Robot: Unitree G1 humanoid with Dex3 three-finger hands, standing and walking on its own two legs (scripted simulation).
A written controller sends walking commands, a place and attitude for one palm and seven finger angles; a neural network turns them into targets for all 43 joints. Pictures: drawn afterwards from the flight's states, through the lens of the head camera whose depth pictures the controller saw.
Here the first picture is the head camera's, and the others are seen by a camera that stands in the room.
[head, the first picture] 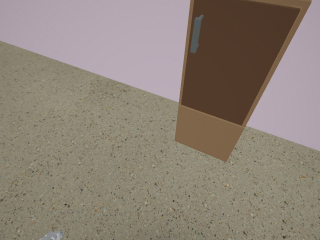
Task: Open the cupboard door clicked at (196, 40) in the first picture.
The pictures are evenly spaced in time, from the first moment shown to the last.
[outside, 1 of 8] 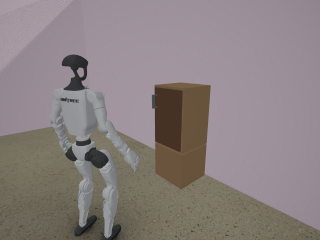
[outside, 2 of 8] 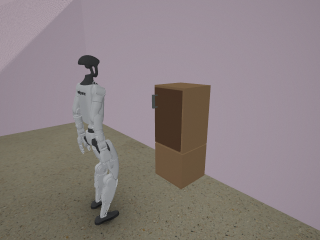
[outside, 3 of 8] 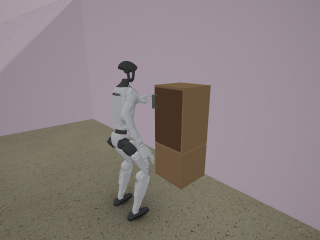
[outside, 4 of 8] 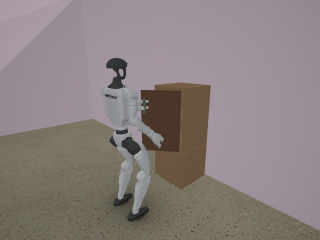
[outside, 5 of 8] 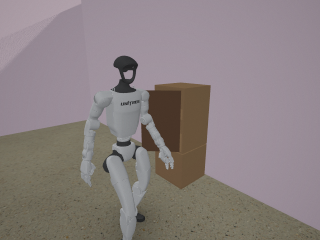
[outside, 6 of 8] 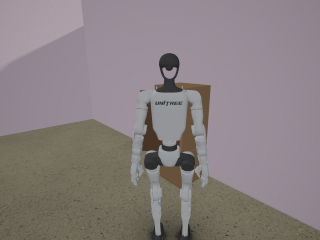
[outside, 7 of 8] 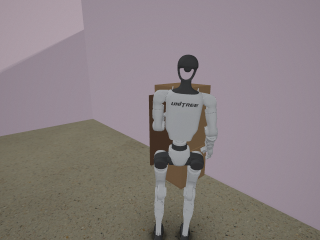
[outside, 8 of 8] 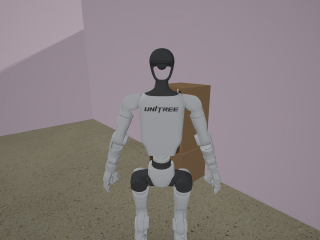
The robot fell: no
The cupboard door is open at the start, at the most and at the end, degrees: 0 93 93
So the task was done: yes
